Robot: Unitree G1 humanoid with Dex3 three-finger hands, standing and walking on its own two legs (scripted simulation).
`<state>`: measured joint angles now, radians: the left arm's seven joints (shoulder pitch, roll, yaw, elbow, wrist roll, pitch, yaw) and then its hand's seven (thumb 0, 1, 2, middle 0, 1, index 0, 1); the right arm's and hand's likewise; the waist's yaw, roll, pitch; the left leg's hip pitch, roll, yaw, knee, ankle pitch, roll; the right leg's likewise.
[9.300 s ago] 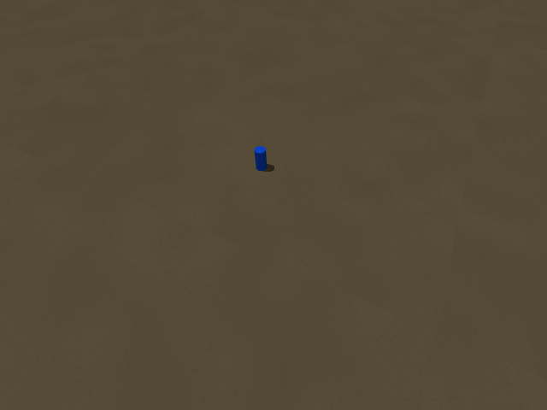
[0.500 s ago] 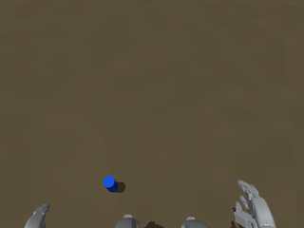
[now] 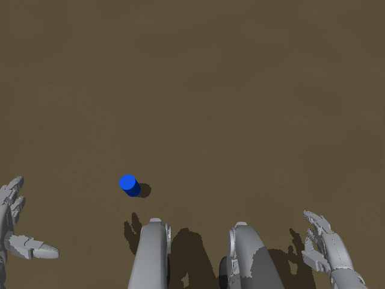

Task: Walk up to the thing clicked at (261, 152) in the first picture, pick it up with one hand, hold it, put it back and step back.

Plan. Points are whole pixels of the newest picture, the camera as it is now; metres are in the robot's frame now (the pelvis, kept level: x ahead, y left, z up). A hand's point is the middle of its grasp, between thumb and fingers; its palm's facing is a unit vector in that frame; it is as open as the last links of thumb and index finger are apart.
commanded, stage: go down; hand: left
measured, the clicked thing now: (130, 185) +0.44 +0.26 -0.51
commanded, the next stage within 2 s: none
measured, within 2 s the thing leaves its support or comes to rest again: neither
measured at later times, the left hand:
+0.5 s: hand (34, 204) +0.30 +0.40 -0.15, palm faces +0.24 -0.95 -0.21, open 17.2 cm
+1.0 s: hand (35, 197) +0.32 +0.42 -0.18, palm faces +0.27 -0.95 -0.15, open 17.2 cm
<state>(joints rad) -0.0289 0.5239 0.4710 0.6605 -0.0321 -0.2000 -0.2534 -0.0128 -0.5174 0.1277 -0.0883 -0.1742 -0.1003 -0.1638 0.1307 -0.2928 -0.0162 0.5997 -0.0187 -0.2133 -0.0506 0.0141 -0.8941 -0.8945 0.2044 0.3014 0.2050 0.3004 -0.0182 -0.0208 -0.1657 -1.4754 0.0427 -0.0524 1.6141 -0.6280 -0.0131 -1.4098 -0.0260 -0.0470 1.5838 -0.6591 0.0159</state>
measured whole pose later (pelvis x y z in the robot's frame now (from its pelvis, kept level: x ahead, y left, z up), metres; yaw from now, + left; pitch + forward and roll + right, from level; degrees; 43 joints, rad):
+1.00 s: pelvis -0.04 +0.00 -0.17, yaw -5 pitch +33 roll -7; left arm -0.46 0.86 0.87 1.05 -0.18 -0.40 -0.65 -0.02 -0.52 0.10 -0.03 -0.13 -0.07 -0.10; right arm 0.07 -0.35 0.09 0.69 -0.06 -0.19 -0.05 0.01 -0.88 -0.90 0.21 0.30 0.21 0.30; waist -0.04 -0.05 -0.10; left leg -2.09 0.05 -0.13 2.19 -0.68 -0.02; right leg -1.99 0.00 -0.08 2.13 -0.71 0.01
